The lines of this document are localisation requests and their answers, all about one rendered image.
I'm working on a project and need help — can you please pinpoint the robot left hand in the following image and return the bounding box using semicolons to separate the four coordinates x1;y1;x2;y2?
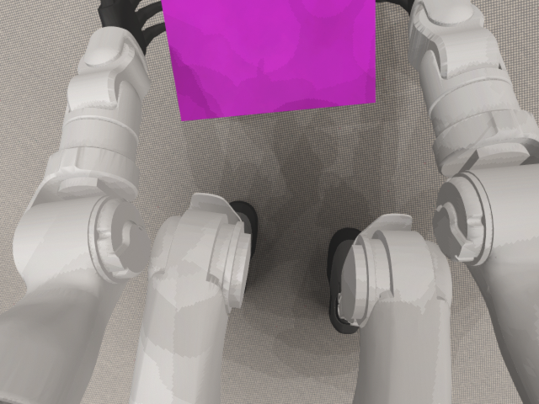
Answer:
98;0;166;56

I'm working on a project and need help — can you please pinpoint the left robot upper arm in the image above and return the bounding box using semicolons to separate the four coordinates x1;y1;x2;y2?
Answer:
0;194;151;404

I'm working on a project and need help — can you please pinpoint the carton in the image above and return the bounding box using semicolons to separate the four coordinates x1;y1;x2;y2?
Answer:
161;0;376;121

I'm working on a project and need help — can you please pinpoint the robot left thigh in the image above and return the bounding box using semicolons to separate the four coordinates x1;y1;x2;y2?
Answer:
129;209;251;404

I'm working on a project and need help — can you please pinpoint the right robot upper arm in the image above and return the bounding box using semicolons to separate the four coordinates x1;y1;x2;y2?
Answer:
432;163;539;404

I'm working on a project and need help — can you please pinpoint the robot thigh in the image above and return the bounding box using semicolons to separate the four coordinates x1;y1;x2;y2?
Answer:
344;230;451;404
129;209;251;404

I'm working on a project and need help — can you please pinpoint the right robot forearm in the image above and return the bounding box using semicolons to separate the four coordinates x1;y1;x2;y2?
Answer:
408;0;539;178

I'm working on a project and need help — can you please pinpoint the robot right thigh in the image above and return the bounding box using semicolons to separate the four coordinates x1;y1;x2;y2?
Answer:
344;230;451;404

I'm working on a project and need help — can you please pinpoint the left robot forearm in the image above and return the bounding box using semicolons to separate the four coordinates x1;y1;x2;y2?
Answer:
13;26;151;269

